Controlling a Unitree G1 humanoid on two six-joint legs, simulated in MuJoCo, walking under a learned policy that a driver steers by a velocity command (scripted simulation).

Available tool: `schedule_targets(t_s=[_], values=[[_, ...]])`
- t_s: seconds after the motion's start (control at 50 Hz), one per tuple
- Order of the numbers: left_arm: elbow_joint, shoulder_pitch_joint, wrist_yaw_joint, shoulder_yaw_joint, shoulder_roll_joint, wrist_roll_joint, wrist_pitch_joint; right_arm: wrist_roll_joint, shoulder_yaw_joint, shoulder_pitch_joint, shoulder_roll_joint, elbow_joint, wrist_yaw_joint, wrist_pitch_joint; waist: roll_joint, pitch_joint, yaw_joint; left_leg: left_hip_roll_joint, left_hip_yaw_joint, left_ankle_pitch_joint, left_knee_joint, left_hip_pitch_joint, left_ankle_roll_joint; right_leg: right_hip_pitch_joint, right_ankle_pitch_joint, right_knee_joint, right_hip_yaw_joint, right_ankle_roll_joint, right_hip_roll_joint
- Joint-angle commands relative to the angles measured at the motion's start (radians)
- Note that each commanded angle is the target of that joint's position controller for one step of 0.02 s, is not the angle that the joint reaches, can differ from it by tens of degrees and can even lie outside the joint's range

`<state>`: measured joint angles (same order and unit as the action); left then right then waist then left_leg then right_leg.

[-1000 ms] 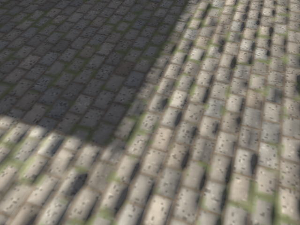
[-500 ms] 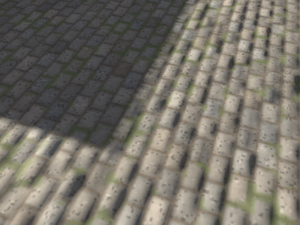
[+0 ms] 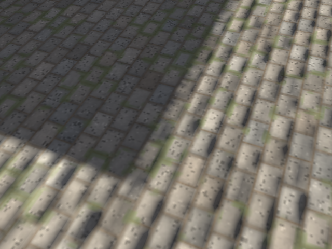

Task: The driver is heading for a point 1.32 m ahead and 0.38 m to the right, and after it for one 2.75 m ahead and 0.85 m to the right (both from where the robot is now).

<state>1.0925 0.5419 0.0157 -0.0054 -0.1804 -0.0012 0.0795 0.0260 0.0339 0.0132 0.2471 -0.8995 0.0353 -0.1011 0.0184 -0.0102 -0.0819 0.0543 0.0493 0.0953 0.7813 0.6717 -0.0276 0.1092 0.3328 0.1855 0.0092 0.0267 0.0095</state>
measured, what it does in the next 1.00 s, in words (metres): walks ahead, turning right: left foot, then right foot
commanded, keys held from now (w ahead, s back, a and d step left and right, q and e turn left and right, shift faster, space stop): w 0.36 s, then w+e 0.64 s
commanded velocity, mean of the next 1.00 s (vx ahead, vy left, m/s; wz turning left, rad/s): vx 0.49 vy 0.00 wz -0.25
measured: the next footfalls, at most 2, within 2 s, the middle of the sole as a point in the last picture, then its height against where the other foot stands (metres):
left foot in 0.12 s outside the picture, level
right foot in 0.70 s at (222, 229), level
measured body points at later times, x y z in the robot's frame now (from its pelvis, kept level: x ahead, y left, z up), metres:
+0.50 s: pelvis +0.28 +0.04 +0.01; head +0.29 +0.03 +0.46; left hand +0.45 +0.29 -0.10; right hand +0.26 -0.22 -0.14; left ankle +0.23 +0.13 -0.74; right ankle +0.46 -0.14 -0.67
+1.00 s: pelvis +0.57 -0.05 +0.01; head +0.60 -0.08 +0.46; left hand +0.70 +0.20 -0.10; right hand +0.68 -0.36 -0.09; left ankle +0.78 +0.09 -0.68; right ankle +0.53 -0.12 -0.74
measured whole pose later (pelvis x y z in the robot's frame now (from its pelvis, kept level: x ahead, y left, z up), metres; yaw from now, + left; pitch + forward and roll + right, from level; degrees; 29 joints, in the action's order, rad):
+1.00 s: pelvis +0.57 -0.05 +0.01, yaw -17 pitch +2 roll +0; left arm 0.81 0.33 0.00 -0.07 -0.26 -0.02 0.07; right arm -0.01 0.05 0.05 0.29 -0.80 -0.01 -0.11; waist 0.03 -0.03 -0.05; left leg 0.09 -0.10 0.05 0.73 0.66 0.04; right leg -0.16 0.18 0.31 0.10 0.09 0.11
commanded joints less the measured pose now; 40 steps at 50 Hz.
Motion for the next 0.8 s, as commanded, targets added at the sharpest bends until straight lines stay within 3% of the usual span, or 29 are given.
schedule_targets(t_s=[0.02,0.06,0.08,0.1,0.12,0.14,0.16,0.18,0.2,0.22,0.24,0.26,0.3,0.36,0.48,0.58,0.62,0.64,0.66,0.68,0.7,0.72,0.74,0.76,0.78,0.8], values=[[-0.044,-0.008,0.015,-0.043,-0.204,-0.017,0.018,0.006,-0.006,-0.155,0.037,0.112,0.005,-0.001,-0.14,-0.145,0.041,-0.037,0.013,-0.114,-0.182,-0.14,-0.008,-0.203,-0.417,-0.133,0.083,0.137,-0.216],[-0.042,-0.012,0.013,-0.051,-0.207,-0.019,0.015,0.006,0.012,-0.131,0.085,0.121,0.005,-0.003,-0.141,-0.109,0.076,-0.056,0.007,-0.105,-0.239,-0.188,-0.041,-0.094,-0.65,-0.045,0.067,0.111,-0.243],[-0.044,-0.019,0.012,-0.056,-0.216,-0.013,0.007,0.005,0.026,-0.072,0.11,0.109,0.004,-0.004,-0.159,-0.052,0.112,-0.078,0.017,-0.08,-0.232,-0.265,-0.059,-0.048,-0.841,0.047,0.053,0.096,-0.249],[-0.049,-0.031,0.011,-0.058,-0.215,-0.004,-0.005,0.008,0.046,0.062,0.141,0.07,0.0,-0.001,-0.17,0.035,0.178,-0.105,0.031,-0.053,-0.219,-0.415,-0.084,-0.043,-0.996,0.207,0.027,0.077,-0.232],[-0.062,-0.044,0.008,-0.055,-0.209,0.004,-0.013,0.012,0.067,0.218,0.175,0.022,-0.007,0.006,-0.163,0.124,0.249,-0.088,0.014,-0.051,-0.222,-0.631,-0.112,-0.135,-0.987,0.411,0.009,0.05,-0.196],[-0.09,-0.025,0.004,-0.036,-0.157,0.027,-0.013,-0.003,0.085,0.385,0.252,-0.011,-0.018,0.015,-0.005,0.262,0.276,0.129,-0.256,0.026,-0.206,-0.931,-0.175,-0.379,-0.599,0.746,-0.016,0.028,-0.123],[-0.082,0.115,-0.01,0.002,0.008,0.004,0.009,-0.021,0.08,0.423,0.27,-0.032,-0.003,0.013,0.288,0.431,0.18,0.35,-0.779,0.299,-0.411,-1.139,-0.341,-0.667,0.208,1.085,0.068,-0.013,0.064],[-0.093,0.01,-0.015,-0.024,-0.106,-0.026,0.037,-0.012,0.056,0.356,0.176,-0.028,0.001,0.007,0.187,0.296,0.2,0.3,-0.817,0.377,-0.521,-1.023,-0.289,-0.768,0.213,1.202,0.152,0.015,0.016],[-0.134,-0.107,-0.016,-0.041,-0.164,-0.051,0.051,-0.008,0.044,0.255,0.136,-0.013,0.0,-0.001,0.126,0.131,0.174,0.276,-0.645,0.312,-0.535,-0.854,-0.246,-0.825,0.121,1.207,0.113,0.034,-0.033],[-0.146,-0.16,-0.007,-0.044,-0.17,-0.046,0.056,-0.013,0.036,0.168,0.119,0.006,0.003,-0.01,0.011,0.07,0.136,0.245,-0.518,0.17,-0.559,-0.688,-0.226,-0.768,0.02,1.159,0.096,0.038,-0.09],[-0.148,-0.177,0.0,-0.055,-0.168,-0.031,0.05,-0.026,0.031,0.128,0.096,0.009,0.008,-0.017,-0.007,0.036,0.103,0.207,-0.418,0.072,-0.579,-0.569,-0.213,-0.715,-0.032,1.109,0.084,0.037,-0.123],[-0.147,-0.148,0.002,-0.057,-0.148,-0.026,0.037,-0.037,0.024,0.116,0.077,0.001,0.009,-0.02,0.024,0.038,0.066,0.177,-0.354,0.052,-0.608,-0.503,-0.207,-0.653,-0.06,1.076,0.093,0.037,-0.15],[-0.152,-0.138,0.005,-0.059,-0.117,-0.023,0.014,-0.03,0.02,0.139,0.069,-0.021,0.007,-0.023,0.048,0.011,0.044,0.154,-0.287,0.049,-0.656,-0.433,-0.219,-0.631,-0.058,1.005,0.077,0.029,-0.166],[-0.206,-0.264,0.01,-0.067,-0.134,-0.008,0.003,-0.03,0.028,0.197,0.12,-0.044,-0.016,-0.023,0.027,-0.048,0.057,0.159,-0.245,0.043,-0.706,-0.415,-0.236,-0.744,-0.162,0.864,0.061,-0.009,-0.186],[-0.266,-0.467,-0.018,-0.054,-0.11,-0.015,0.01,-0.026,0.033,0.292,0.152,-0.067,-0.044,-0.015,0.015,-0.056,0.125,0.133,-0.071,-0.063,-0.712,-0.521,-0.172,-0.765,-0.456,0.525,0.011,-0.013,-0.139],[-0.338,-0.592,-0.052,-0.043,-0.111,-0.024,0.011,-0.021,0.038,0.369,0.161,-0.099,-0.046,0.01,0.004,-0.087,0.164,0.197,-0.009,-0.119,-0.647,-0.736,-0.148,-0.837,-0.381,0.411,0.002,0.023,-0.107],[-0.362,-0.596,-0.069,-0.046,-0.125,-0.024,0.012,-0.019,0.045,0.358,0.176,-0.092,-0.048,0.026,0.022,-0.078,0.149,0.218,0.015,-0.26,-0.573,-0.797,-0.13,-0.818,-0.28,0.394,-0.029,0.05,-0.085],[-0.368,-0.568,-0.075,-0.053,-0.143,-0.023,0.012,-0.019,0.049,0.339,0.191,-0.081,-0.051,0.033,0.043,-0.051,0.125,0.218,0.035,-0.44,-0.505,-0.806,-0.117,-0.754,-0.227,0.393,-0.061,0.068,-0.056],[-0.36,-0.493,-0.078,-0.069,-0.172,-0.021,0.01,-0.021,0.052,0.323,0.204,-0.069,-0.055,0.042,0.063,0.006,0.08,0.209,0.059,-0.637,-0.384,-0.803,-0.101,-0.639,-0.192,0.395,-0.097,0.088,-0.015],[-0.322,-0.339,-0.076,-0.098,-0.216,-0.023,0.007,-0.025,0.049,0.309,0.198,-0.055,-0.061,0.053,0.053,0.091,0.001,0.174,0.101,-0.741,-0.18,-0.751,-0.072,-0.437,-0.218,0.359,-0.119,0.117,0.036],[-0.287,-0.158,-0.062,-0.134,-0.306,-0.022,0.001,-0.037,0.037,0.319,0.179,-0.024,-0.068,0.051,-0.029,0.203,-0.063,0.134,0.119,-0.54,0.124,-0.519,-0.031,-0.12,-0.229,0.354,0.077,0.18,-0.068],[-0.283,-0.111,-0.058,-0.154,-0.404,-0.025,0.0,-0.059,-0.014,0.42,0.026,0.017,-0.045,0.017,-0.292,0.329,0.021,-0.085,0.064,0.285,0.498,-0.052,0.04,0.263,-0.054,0.254,0.649,0.379,-0.325],[-0.292,-0.084,-0.053,-0.126,-0.31,-0.019,0.001,-0.023,0.005,0.339,0.116,0.019,-0.03,-0.03,-0.201,0.398,-0.031,-0.094,-0.136,0.448,0.619,0.083,0.019,0.334,0.0,0.118,0.822,0.381,-0.355],[-0.297,-0.134,-0.047,-0.114,-0.265,-0.01,0.005,0.012,0.02,0.242,0.169,0.054,-0.022,-0.058,-0.173,0.255,-0.037,-0.038,-0.151,0.37,0.618,0.165,-0.009,0.245,-0.085,0.114,0.663,0.324,-0.319],[-0.319,-0.207,-0.044,-0.107,-0.242,-0.009,0.009,0.008,0.016,0.197,0.163,0.067,-0.027,-0.069,-0.068,0.179,-0.004,0.008,-0.144,0.288,0.548,0.134,-0.018,0.098,-0.188,0.111,0.534,0.294,-0.276],[-0.34,-0.275,-0.045,-0.098,-0.213,-0.005,0.009,-0.011,0.024,0.181,0.162,0.064,-0.034,-0.067,-0.008,0.114,0.037,0.039,-0.138,0.245,0.454,0.07,-0.011,-0.056,-0.302,0.092,0.438,0.275,-0.24]])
